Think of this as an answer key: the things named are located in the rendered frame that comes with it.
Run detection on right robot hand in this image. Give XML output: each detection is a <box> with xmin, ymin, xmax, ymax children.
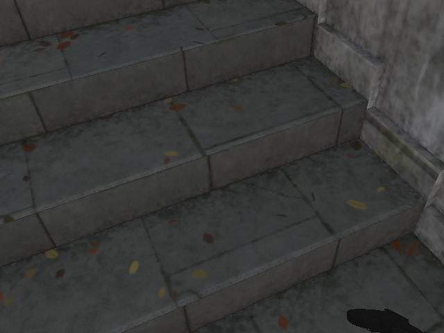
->
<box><xmin>347</xmin><ymin>309</ymin><xmax>427</xmax><ymax>333</ymax></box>

